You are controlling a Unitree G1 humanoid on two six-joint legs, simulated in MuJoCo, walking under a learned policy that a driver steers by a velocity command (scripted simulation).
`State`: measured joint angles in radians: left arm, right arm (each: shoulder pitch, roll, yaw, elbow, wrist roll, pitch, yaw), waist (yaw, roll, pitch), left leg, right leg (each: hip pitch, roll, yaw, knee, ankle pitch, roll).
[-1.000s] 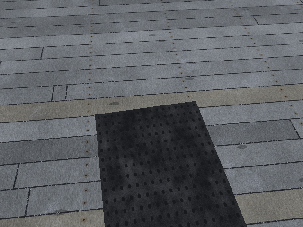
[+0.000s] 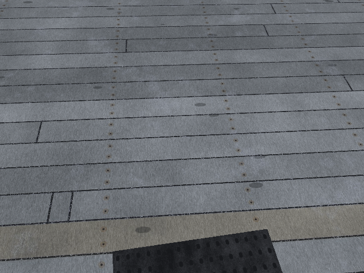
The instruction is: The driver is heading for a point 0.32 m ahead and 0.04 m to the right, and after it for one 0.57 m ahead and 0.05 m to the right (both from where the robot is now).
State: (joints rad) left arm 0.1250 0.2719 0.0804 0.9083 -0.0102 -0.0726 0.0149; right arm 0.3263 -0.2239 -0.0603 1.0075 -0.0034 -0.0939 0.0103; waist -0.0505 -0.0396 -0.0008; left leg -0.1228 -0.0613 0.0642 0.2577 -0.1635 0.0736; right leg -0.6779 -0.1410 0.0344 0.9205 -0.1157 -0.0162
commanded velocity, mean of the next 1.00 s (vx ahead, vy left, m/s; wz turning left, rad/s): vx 0.39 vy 0.00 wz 0.00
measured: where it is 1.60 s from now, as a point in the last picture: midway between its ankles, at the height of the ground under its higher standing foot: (191, 258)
